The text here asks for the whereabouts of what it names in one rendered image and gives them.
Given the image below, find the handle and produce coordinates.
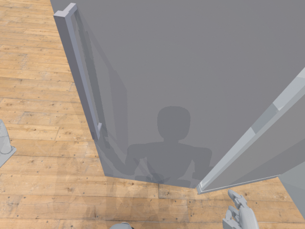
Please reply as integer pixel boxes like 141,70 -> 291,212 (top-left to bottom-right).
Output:
53,3 -> 102,140

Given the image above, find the robot right hand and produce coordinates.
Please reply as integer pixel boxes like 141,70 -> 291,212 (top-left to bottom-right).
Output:
223,189 -> 259,229

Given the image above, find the robot left hand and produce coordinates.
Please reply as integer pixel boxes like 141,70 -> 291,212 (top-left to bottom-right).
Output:
0,119 -> 17,168

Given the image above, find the fridge door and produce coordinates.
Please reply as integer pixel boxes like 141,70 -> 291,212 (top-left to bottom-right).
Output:
50,0 -> 305,188

